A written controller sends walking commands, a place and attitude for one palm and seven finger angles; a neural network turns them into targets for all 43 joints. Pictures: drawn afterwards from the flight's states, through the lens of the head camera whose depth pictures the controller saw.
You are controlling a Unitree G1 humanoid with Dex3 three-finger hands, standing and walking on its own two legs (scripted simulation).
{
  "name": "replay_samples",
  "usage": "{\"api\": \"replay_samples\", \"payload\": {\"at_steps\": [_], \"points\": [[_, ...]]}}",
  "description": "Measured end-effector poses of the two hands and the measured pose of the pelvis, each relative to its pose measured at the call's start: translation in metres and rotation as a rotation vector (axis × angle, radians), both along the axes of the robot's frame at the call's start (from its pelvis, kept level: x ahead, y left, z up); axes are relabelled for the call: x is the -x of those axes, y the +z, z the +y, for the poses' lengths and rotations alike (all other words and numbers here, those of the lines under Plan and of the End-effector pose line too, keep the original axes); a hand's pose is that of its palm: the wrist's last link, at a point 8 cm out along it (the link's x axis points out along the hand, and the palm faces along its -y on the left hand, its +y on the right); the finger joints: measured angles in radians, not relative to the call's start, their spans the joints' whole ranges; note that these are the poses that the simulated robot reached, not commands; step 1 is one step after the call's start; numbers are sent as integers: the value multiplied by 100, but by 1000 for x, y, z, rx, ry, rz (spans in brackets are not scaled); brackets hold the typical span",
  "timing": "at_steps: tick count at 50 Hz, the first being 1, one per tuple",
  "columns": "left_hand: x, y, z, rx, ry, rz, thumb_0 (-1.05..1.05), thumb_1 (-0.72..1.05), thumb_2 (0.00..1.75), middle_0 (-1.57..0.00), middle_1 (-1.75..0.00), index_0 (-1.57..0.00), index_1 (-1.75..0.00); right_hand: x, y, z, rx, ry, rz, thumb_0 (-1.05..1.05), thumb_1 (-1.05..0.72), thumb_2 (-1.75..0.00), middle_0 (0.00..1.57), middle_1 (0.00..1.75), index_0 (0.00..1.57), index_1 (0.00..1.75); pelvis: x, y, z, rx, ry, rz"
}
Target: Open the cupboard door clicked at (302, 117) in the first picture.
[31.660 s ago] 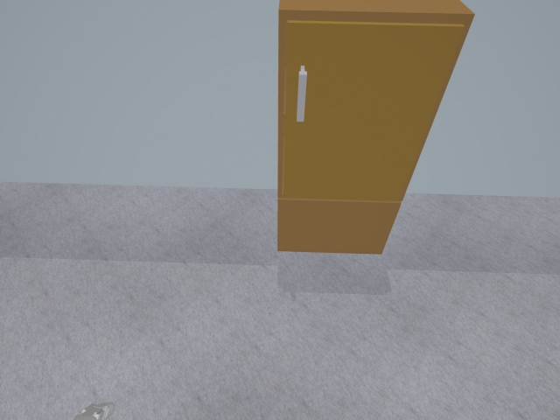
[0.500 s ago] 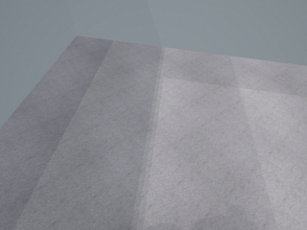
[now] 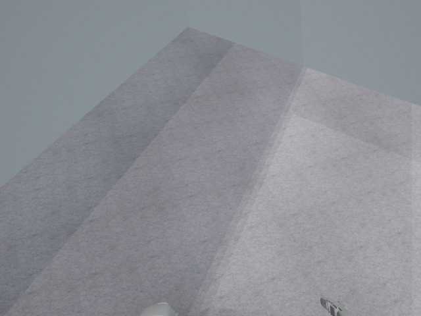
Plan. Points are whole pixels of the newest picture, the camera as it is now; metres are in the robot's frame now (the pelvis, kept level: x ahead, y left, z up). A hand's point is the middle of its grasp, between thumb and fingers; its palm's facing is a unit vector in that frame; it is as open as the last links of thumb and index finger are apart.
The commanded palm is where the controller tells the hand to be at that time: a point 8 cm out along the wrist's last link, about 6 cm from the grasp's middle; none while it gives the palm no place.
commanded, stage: turn to face it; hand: left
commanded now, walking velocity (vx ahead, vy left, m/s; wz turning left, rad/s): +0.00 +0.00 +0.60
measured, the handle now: out of the picture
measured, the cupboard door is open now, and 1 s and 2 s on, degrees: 45 45 45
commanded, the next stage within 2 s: none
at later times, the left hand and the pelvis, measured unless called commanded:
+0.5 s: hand out of the picture +0.06 +0.16 -0.14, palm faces +0.29 -0.92 -0.25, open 7.3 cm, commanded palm none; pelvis +0.04 -0.05 +0.02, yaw +19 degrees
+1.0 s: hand out of the picture +0.04 +0.18 -0.14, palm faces +0.56 -0.77 -0.31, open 7.3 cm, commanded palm none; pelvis +0.07 -0.07 +0.01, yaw +35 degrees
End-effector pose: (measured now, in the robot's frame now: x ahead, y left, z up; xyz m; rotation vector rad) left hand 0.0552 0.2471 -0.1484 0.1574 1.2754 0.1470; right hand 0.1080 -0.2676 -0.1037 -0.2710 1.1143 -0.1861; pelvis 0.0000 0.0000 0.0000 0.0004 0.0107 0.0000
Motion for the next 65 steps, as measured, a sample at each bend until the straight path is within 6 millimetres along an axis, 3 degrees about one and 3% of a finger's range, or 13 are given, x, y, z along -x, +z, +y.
{"api": "replay_samples", "payload": {"at_steps": [7,13,16,19,24,28,31,35,45,50,55,60,65], "points": [[-9,20,15,-44,82,-23,0,92,90,-19,-30,-20,-30,-24,8,9,0,88,26,0,-91,-90,20,30,20,30,-11,13,-7,25,75,9],[-26,40,3,-78,124,-104,0,91,90,-19,-30,-20,-30,-28,-4,-1,-43,131,93,0,-91,-90,21,30,20,30,-20,16,-27,29,152,9],[-27,41,-8,-110,143,-146,0,91,90,-20,-30,-20,-30,-36,-18,-13,-67,144,114,0,-90,-90,21,30,20,30,-27,8,-44,1,192,19],[-15,42,-21,-119,181,-133,0,91,90,-20,-30,-20,-30,-49,-24,-21,-69,171,134,0,-91,-90,21,30,20,30,-29,7,-51,1,239,7],[10,40,-41,-75,254,-75,0,91,90,-20,-30,-20,-30,-74,-12,-18,-59,233,144,1,-91,-90,20,30,20,30,-37,16,-54,-20,311,9],[33,28,-48,-27,319,-47,0,91,90,-20,-30,-20,-30,-102,-3,-1,-37,317,120,1,-91,-90,20,30,20,30,-40,16,-50,-26,364,13],[55,10,-44,3,380,-24,0,91,90,-20,-30,-20,-30,-125,-5,18,-14,388,66,1,-91,-90,20,30,20,30,-40,4,-39,-3,406,13],[73,3,-34,-5,440,26,0,91,90,-20,-30,-20,-30,-138,1,37,1,452,30,0,-91,-90,20,30,20,30,-39,3,-39,1,443,5],[56,39,-25,-95,531,-86,0,91,90,-20,-30,-20,-30,-145,-4,35,-20,531,101,0,-91,-90,21,30,20,30,-53,16,-56,20,556,4],[52,46,-40,-163,563,-133,0,91,90,-20,-30,-20,-30,-165,-23,23,-49,553,125,0,-90,-90,21,30,20,30,-66,6,-74,-7,614,8],[67,51,-69,-134,633,-95,0,91,90,-20,-30,-20,-30,-185,-16,28,-45,609,147,0,-91,-90,20,30,20,30,-72,16,-78,-18,692,4],[87,41,-95,-70,710,-64,0,91,90,-20,-30,-20,-30,-203,-4,52,-31,695,141,1,-91,-90,20,30,20,30,-74,21,-76,-34,760,11],[126,15,-108,-11,812,-28,0,91,90,-20,-30,-20,-30,-221,-4,96,-15,816,72,0,-91,-90,20,30,20,30,-67,7,-64,-9,829,2]]}}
